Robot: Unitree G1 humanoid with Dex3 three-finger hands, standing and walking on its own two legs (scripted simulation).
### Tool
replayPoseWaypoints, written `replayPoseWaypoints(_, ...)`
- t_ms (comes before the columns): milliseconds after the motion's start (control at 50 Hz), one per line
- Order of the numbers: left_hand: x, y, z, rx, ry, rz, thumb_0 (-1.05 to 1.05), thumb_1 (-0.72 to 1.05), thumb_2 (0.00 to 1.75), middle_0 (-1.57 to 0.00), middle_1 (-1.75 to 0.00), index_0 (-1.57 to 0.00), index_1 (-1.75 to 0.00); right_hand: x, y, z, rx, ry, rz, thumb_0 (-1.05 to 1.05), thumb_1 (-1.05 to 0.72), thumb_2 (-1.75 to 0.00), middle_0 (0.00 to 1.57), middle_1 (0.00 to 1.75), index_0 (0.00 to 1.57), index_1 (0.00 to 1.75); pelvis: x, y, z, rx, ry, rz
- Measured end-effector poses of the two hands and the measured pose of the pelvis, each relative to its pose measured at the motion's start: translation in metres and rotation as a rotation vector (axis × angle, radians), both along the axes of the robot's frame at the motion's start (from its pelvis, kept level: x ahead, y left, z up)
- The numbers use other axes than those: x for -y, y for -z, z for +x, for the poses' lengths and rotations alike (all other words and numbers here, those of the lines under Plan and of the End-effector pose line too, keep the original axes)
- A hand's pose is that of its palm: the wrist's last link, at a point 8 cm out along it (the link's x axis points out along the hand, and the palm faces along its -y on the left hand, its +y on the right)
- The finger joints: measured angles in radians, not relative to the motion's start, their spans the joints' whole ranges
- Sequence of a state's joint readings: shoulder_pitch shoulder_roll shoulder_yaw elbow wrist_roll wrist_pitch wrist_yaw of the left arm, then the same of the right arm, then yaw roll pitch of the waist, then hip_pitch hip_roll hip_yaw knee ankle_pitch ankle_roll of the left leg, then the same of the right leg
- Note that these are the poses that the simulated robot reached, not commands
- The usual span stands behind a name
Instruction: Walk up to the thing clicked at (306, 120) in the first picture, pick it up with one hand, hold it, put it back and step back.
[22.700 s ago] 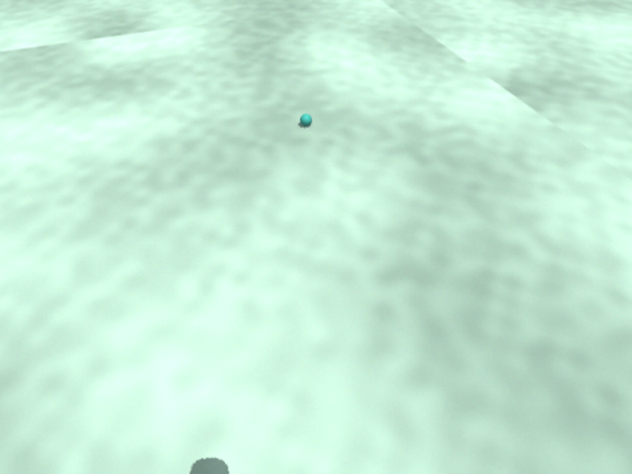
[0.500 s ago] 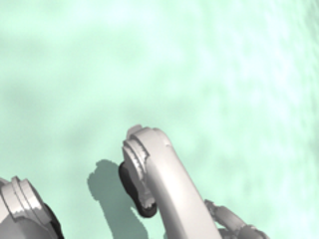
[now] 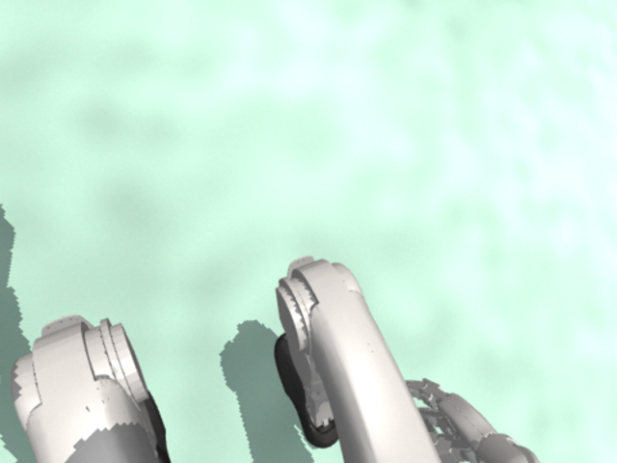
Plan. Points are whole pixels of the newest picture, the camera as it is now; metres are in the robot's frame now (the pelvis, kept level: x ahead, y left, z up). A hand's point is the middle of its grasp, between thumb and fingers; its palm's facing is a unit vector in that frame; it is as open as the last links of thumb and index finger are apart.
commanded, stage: settle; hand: left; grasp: from above
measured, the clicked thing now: out of the picture +0.48 +0.33 -0.21
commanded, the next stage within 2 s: lift in 0.34 s
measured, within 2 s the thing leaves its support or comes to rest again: neither
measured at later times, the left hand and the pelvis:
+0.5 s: hand out of the picture +0.45 +0.33 -0.13, palm faces -0.41 -0.09 -0.91, open 9.0 cm; pelvis -0.01 -0.01 +0.02, yaw +4 degrees
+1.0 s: hand out of the picture +0.39 +0.34 -0.01, palm faces -0.43 -0.13 -0.89, open 9.1 cm; pelvis -0.01 +0.00 +0.10, yaw +8 degrees
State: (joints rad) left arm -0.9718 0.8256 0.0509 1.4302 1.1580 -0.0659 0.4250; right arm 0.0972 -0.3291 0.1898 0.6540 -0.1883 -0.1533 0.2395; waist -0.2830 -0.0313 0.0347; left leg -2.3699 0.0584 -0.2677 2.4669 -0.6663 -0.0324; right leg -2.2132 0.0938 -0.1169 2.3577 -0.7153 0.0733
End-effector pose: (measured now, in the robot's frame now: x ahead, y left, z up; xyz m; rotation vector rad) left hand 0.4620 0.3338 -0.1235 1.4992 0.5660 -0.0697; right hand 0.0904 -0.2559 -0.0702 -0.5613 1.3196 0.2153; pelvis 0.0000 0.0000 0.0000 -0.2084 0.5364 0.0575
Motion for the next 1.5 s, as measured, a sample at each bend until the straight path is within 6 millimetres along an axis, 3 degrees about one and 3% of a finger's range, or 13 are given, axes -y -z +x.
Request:
replayPoseWaypoints(160,0.003,-0.022,-0.007,-0.051,0.014,-0.013,0.03,0.17,0.26,-0.95,-0.46,-0.82,-0.41,0.0,0.005,0.003,0.01,0.043,0.02,0.0,-0.92,-0.9,0.2,0.3,0.2,0.3,0.003,-0.006,-0.004,-0.006,-0.019,0.024)
replayPoseWaypoints(600,0.002,-0.068,-0.009,-0.045,0.022,-0.018,0.03,0.19,0.3,-0.9,-0.52,-0.78,-0.43,0.012,-0.011,-0.032,-0.056,0.182,-0.07,0.0,-0.92,-0.9,0.2,0.3,0.2,0.3,0.005,-0.026,-0.01,-0.037,-0.047,0.045)
replayPoseWaypoints(760,-0.003,-0.098,-0.031,-0.086,0.018,-0.037,0.02,0.21,0.29,-0.87,-0.54,-0.76,-0.44,0.01,-0.026,-0.02,-0.036,0.206,-0.065,0.0,-0.92,-0.9,0.2,0.3,0.2,0.3,0.005,-0.049,-0.01,-0.053,-0.062,0.053)
replayPoseWaypoints(920,-0.009,-0.148,-0.057,-0.059,0.03,-0.048,0.01,0.2,0.32,-0.85,-0.56,-0.74,-0.45,0.007,-0.047,0.006,0.027,0.214,-0.049,0.0,-0.92,-0.9,0.2,0.3,0.2,0.3,0.004,-0.079,-0.012,-0.062,-0.083,0.068)
replayPoseWaypoints(1160,-0.007,-0.235,-0.098,-0.031,0.015,-0.068,0.0,0.2,0.39,-0.79,-0.63,-0.69,-0.5,-0.012,-0.105,0.048,0.161,0.213,0.006,0.0,-0.91,-0.9,0.2,0.3,0.2,0.3,0.002,-0.145,-0.012,-0.027,-0.105,0.087)
replayPoseWaypoints(1500,-0.001,-0.385,-0.149,-0.042,-0.026,-0.072,-0.01,0.18,0.42,-0.79,-0.63,-0.69,-0.51,-0.03,-0.238,0.069,0.274,0.265,0.047,0.0,-0.9,-0.9,0.2,0.3,0.2,0.3,-0.006,-0.277,0.002,0.126,-0.14,0.136)
